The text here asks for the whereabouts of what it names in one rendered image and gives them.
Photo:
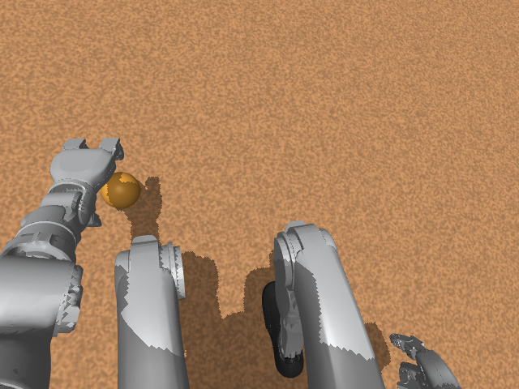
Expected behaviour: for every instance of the left robot hand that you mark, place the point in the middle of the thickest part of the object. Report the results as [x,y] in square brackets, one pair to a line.
[92,166]

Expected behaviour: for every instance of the right robot hand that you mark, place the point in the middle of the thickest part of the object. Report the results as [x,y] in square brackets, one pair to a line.
[431,372]

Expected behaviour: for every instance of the left robot arm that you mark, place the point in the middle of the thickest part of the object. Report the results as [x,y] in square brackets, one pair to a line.
[40,291]

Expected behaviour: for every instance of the ball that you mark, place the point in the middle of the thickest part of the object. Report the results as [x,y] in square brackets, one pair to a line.
[121,191]

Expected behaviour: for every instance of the right robot foot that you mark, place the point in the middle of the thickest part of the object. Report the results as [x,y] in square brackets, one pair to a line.
[288,367]

